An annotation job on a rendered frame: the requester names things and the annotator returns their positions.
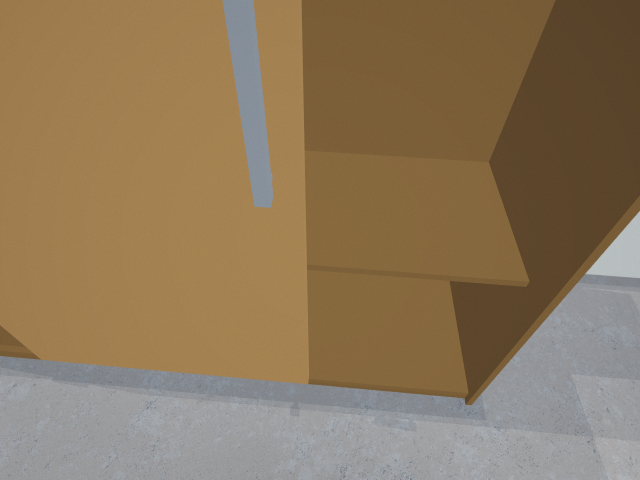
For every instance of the handle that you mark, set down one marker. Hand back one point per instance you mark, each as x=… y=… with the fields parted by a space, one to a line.
x=242 y=35

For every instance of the wardrobe door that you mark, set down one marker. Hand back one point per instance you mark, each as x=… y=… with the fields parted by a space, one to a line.
x=128 y=232
x=7 y=339

